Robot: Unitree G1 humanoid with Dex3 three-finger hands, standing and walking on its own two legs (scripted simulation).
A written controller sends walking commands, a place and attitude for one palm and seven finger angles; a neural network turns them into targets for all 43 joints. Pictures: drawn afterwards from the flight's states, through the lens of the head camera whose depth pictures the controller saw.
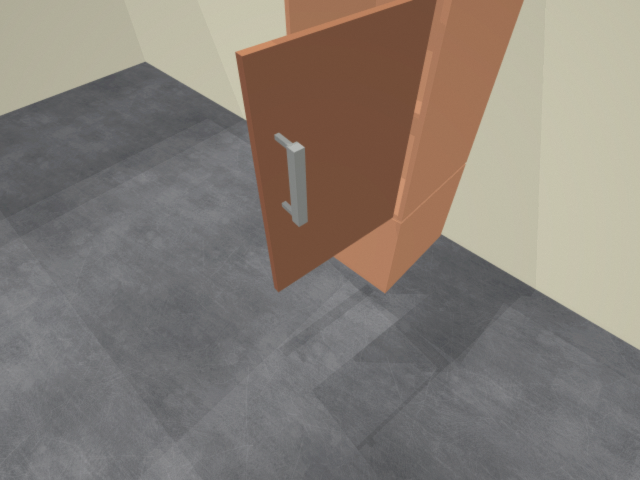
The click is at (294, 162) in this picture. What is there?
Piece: cupboard door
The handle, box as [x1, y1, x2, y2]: [274, 133, 307, 226]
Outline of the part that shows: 277,133 274,135 275,139 284,146 287,151 291,198 290,205 284,201 282,203 282,206 292,215 292,220 299,226 307,221 304,147 296,141 292,143 281,134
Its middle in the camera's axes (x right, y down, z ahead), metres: -0.06 -0.10 +0.71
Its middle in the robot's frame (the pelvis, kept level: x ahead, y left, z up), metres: +0.60 +0.09 +0.01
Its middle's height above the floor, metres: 0.79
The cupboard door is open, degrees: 82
